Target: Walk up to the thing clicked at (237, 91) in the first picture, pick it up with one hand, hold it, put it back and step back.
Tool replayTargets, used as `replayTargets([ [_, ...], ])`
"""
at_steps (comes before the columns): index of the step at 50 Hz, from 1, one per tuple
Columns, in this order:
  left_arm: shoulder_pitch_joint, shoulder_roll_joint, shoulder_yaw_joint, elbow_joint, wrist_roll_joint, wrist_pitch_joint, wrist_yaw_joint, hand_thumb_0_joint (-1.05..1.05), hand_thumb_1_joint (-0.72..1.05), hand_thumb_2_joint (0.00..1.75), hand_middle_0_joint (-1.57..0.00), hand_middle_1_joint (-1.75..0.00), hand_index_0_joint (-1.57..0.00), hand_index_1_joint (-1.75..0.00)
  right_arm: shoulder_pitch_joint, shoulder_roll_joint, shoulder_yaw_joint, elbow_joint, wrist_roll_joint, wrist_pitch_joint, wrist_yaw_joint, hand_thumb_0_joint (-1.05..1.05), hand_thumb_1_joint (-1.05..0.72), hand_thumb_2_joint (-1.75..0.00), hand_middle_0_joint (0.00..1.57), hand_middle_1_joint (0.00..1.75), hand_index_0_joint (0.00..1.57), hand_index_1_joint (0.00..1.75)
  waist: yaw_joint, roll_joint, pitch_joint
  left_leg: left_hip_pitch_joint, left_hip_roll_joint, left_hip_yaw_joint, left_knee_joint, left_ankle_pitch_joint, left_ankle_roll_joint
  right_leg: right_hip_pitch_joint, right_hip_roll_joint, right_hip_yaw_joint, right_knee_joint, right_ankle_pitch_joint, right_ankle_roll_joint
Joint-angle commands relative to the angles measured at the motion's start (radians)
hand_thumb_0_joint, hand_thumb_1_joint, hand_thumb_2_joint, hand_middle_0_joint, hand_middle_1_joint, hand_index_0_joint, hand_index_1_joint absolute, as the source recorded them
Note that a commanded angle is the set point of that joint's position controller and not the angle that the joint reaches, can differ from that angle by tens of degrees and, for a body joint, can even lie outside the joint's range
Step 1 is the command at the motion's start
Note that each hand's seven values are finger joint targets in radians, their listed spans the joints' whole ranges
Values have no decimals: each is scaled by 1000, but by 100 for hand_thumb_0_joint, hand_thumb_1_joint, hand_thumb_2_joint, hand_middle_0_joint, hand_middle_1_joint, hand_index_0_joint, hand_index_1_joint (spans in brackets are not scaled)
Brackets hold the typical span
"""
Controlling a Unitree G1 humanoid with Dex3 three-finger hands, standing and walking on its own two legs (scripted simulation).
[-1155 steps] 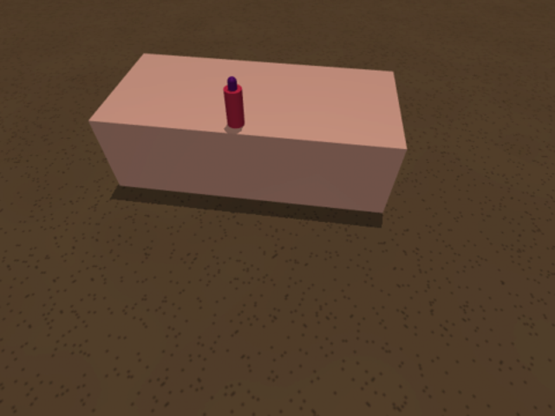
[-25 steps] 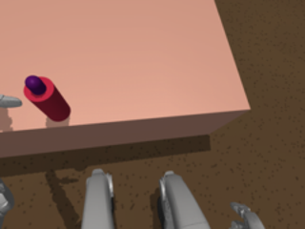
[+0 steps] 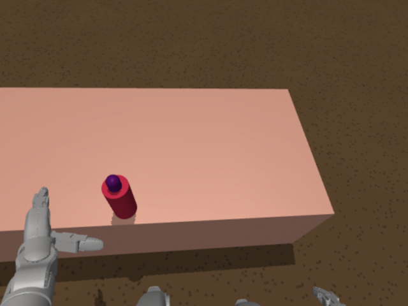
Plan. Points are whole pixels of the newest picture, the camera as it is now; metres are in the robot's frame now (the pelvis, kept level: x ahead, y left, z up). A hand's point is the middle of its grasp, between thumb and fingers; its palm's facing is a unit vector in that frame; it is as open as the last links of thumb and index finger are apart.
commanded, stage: home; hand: left
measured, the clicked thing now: (119, 195) +0.44 +0.22 -0.23
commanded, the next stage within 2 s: none
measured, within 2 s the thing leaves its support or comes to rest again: neither
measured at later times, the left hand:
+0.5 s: hand (114, 305) +0.15 +0.15 -0.06, palm faces +0.18 -0.95 -0.27, open 17.4 cm
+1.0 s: hand out of the picture +0.12 +0.20 -0.09, palm faces -0.01 -0.92 -0.39, open 17.5 cm
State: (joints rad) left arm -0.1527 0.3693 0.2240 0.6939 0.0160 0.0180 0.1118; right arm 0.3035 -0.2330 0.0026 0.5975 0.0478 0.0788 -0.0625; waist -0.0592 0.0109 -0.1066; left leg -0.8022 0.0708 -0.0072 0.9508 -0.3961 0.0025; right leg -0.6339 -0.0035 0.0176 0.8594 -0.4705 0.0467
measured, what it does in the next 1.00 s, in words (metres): stands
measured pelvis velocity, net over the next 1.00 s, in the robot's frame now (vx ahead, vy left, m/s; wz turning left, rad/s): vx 0.02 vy -0.04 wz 0.03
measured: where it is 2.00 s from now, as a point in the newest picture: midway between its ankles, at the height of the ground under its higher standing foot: outside the picture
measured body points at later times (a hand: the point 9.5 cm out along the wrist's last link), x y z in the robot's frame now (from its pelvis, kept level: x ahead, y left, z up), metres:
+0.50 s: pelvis +0.00 -0.04 +0.01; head +0.03 -0.04 +0.46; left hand +0.14 +0.20 -0.04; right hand +0.19 -0.26 -0.07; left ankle +0.04 +0.11 -0.69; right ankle -0.03 -0.17 -0.69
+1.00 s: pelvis +0.02 -0.04 +0.03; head +0.02 -0.05 +0.48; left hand +0.12 +0.25 -0.07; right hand +0.13 -0.32 -0.09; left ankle +0.03 +0.11 -0.69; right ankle -0.03 -0.17 -0.69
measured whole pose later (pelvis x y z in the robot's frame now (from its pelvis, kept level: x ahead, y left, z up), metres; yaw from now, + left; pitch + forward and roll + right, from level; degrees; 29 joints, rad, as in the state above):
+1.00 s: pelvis +0.02 -0.04 +0.03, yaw +2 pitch +1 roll +1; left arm 0.29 0.32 -0.01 0.68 0.05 0.01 0.03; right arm 0.22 -0.30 -0.04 0.81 -0.05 0.01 -0.01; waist 0.00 0.01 -0.03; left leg -0.38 0.04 0.01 0.70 -0.33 -0.04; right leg -0.27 -0.04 0.02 0.73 -0.47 0.02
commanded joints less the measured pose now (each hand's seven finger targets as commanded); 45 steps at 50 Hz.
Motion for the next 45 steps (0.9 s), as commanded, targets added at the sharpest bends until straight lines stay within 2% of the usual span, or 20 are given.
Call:
replayTargets([
  [1, -84, 214, 38, -359, -17, -48, 57, 0, -53, 6, -5, -5, -5, -5, -21, -148, -52, -129, -1, -46, -48, 0, -90, -90, 20, 30, 20, 30, 35, 158, -252, 410, -7, -19, -217, 233, -26, 64, 46, -85, -103, 248, -69],
  [2, -81, 208, 26, -434, -20, -51, 61, 0, -52, 7, -5, -6, -5, -5, -37, -143, -48, -140, -4, -51, -56, 0, -90, -90, 20, 30, 20, 30, 33, 186, -243, 426, -12, -11, -219, 233, -27, 60, 42, -82, -110, 244, -68],
  [3, 18, 130, -23, -442, -27, -44, 58, 0, -53, 6, -5, -5, -5, -5, -46, -132, -44, -151, -7, -58, -60, 0, -90, -90, 20, 30, 20, 30, 35, 183, -220, 435, -14, -5, -228, 232, -29, 63, 41, -83, -119, 242, -69],
  [6, 228, 14, -104, -488, -39, -17, 54, 0, -53, 7, -5, -5, -5, -5, -76, -122, -43, -177, -11, -78, -65, 0, -90, -90, 20, 30, 20, 30, 41, 127, -189, 445, -18, 2, -231, 267, -24, 88, 42, -89, -132, 262, -65],
  [8, 378, -114, -204, -482, -47, 8, 40, 0, -53, 7, -5, -5, -5, -5, -91, -105, -40, -181, -10, -85, -60, 0, -90, -90, 20, 30, 20, 30, 30, 72, -115, 416, -25, 11, -240, 238, -21, 84, 43, -94, -151, 249, -58],
  [9, 289, -22, -145, -597, -46, 10, 47, 0, -51, 8, -6, -6, -6, -6, -105, -119, -46, -187, -12, -91, -60, 0, -90, -90, 20, 30, 20, 30, 36, 91, -135, 415, -24, 10, -244, 206, -23, 92, 43, -93, -150, 220, -60],
  [11, 397, -57, -186, -609, -44, 19, 40, 0, -51, 8, -5, -6, -6, -6, -119, -102, -33, -189, -9, -92, -58, 0, -90, -90, 20, 30, 20, 30, 40, 38, -89, 395, -29, 12, -254, 160, -21, 85, 41, -96, -165, 180, -54],
  [12, 453, -46, -178, -639, -42, 25, 40, 0, -50, 8, -6, -6, -6, -6, -124, -108, -40, -200, -9, -95, -61, 0, -90, -90, 20, 30, 20, 30, 44, 15, -114, 403, -30, 16, -244, 183, -15, 100, 41, -93, -168, 201, -49],
  [18, 399, -28, -167, -769, -39, 39, 41, 0, -54, 6, -5, -5, -5, -5, -144, -92, -28, -215, -19, -121, -83, 0, -90, -90, 20, 30, 20, 30, 19, -11, -66, 389, -45, 41, -224, 107, 3, 82, 22, -59, -193, 159, -33],
  [21, 396, -35, -171, -781, -36, 44, 41, 0, -54, 6, -5, -5, -5, -5, -147, -87, -22, -217, -24, -138, -96, 0, -90, -90, 20, 30, 20, 30, 24, -4, -55, 385, -51, 49, -212, 90, 6, 80, 10, -46, -199, 143, -34],
  [23, 412, -59, -187, -771, -32, 54, 44, 0, -55, 6, -5, -5, -5, -5, -146, -86, -24, -214, -30, -152, -101, 0, -90, -90, 20, 30, 20, 30, 21, 29, -69, 399, -52, 45, -212, 89, -1, 67, 13, -49, -188, 141, -40],
  [24, 450, -69, -187, -780, -34, 55, 43, 0, -56, 5, -5, -5, -5, -5, -139, -82, -23, -216, -29, -157, -101, 0, -90, -90, 20, 30, 20, 30, 36, 36, -71, 400, -53, 47, -206, 101, -2, 79, 9, -49, -191, 149, -40],
  [27, 545, -96, -202, -746, -32, 73, 40, 0, -57, 4, -5, -5, -5, -5, -142, -82, -26, -217, -32, -171, -97, 0, -90, -90, 20, 30, 20, 30, 47, -5, -99, 389, -55, 44, -176, 177, 1, 114, 4, -44, -186, 236, -30],
  [31, 586, -81, -182, -704, -27, 91, 36, 0, -56, 5, -5, -5, -5, -5, -140, -87, -31, -214, -33, -177, -91, 0, -90, -90, 20, 30, 20, 30, 47, -81, -100, 360, -56, 42, -148, 223, 9, 136, -2, -39, -181, 350, -10],
  [36, 544, -52, -156, -735, -27, 91, 34, 0, -56, 5, -5, -5, -5, -5, -143, -92, -33, -218, -29, -180, -87, 0, -90, -90, 20, 30, 20, 30, 54, -40, -44, 347, -51, 46, -165, 181, 6, 96, 6, -45, -180, 261, -20],
  [37, 539, -41, -146, -757, -26, 90, 36, 0, -54, 6, -5, -5, -5, -5, -141, -89, -34, -222, -29, -182, -90, 0, -90, -90, 20, 30, 20, 30, 58, -29, -89, 361, -52, 47, -156, 211, 6, 120, 5, -44, -173, 301, -18],
  [38, 477, 83, -135, -406, 67, 32, -9, 0, -59, 4, -5, -5, -5, -5, -150, -190, -71, -11, -128, -128, -34, 0, -90, -91, 20, 30, 20, 30, 62, -53, -4, 387, -39, 12, -198, 198, -3, 220, -87, 48, -260, 255, -94],
  [39, 481, 116, -125, -361, 70, 4, -33, 0, -60, 3, -5, -4, -5, -4, -125, -199, -80, 14, -138, -112, -13, 0, -90, -90, 20, 30, 20, 30, 46, -50, -50, 452, -24, 6, -222, 205, 13, 245, -98, 75, -220, 331, -107],
  [43, 437, 98, -164, -252, 40, -45, -61, 0, -61, 2, -4, -4, -4, -4, -132, -206, -82, 46, -103, -108, 35, 0, -90, -90, 20, 30, 20, 30, 61, 24, -31, 534, -9, -22, -277, 296, 39, 245, -88, 49, -239, 322, -102],
  [45, 411, 110, -171, -188, 34, -55, -63, 0, -57, 4, -5, -5, -5, -5, -140, -198, -80, 76, -90, -104, 46, 0, -90, -90, 20, 30, 20, 30, 52, -24, 5, 531, -15, -17, -283, 292, 24, 272, -98, 66, -279, 398, -96],
])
